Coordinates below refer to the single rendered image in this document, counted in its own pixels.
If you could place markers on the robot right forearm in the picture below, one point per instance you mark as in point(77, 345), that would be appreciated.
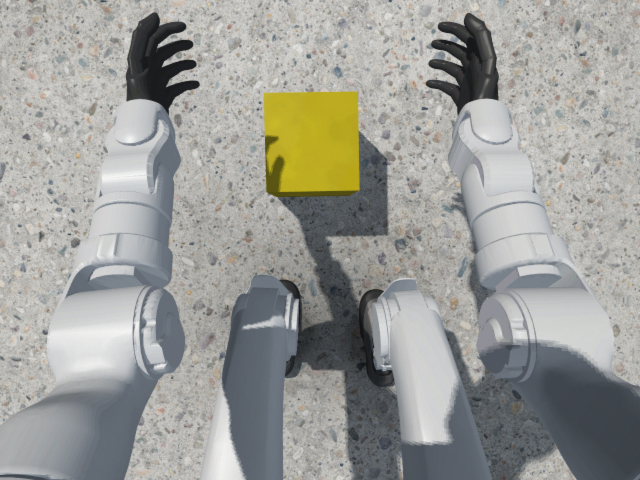
point(514, 239)

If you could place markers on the carton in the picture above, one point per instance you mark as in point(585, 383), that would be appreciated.
point(311, 143)

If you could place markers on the left robot shin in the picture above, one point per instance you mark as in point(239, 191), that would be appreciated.
point(259, 281)

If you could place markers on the right robot upper arm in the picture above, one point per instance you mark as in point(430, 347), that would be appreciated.
point(555, 347)

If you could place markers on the robot right hand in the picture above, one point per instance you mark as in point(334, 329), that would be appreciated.
point(478, 77)

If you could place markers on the robot shin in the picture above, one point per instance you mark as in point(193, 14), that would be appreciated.
point(401, 285)
point(259, 281)

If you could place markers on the robot left forearm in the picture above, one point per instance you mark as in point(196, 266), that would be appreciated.
point(132, 212)

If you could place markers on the robot left hand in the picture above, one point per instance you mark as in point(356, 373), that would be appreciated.
point(145, 77)

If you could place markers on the left robot upper arm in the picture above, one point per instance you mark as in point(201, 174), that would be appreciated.
point(108, 349)

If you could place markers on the right robot shin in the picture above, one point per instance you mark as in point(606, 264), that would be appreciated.
point(401, 285)

